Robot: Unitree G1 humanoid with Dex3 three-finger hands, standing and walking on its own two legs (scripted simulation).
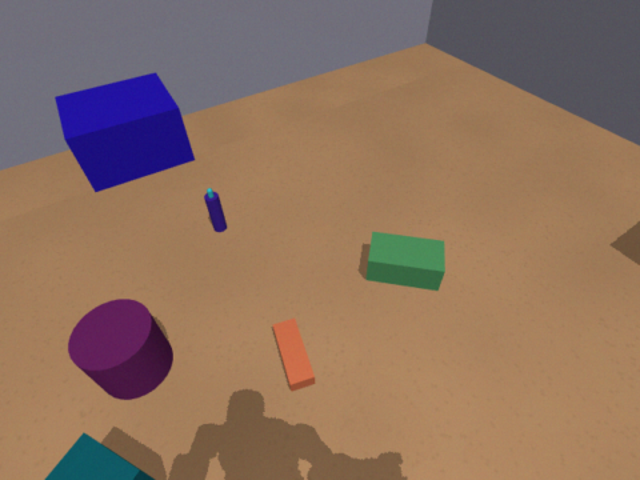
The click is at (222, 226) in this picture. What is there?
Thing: necked bottle
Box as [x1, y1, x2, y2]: [204, 188, 226, 231]
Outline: 208,188 204,198 214,229 216,231 222,231 226,228 226,224 217,193 213,192 210,188
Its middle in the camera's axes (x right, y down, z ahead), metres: -0.44 -0.12 +1.67
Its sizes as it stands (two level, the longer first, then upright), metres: 0.059 0.059 0.230
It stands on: the floor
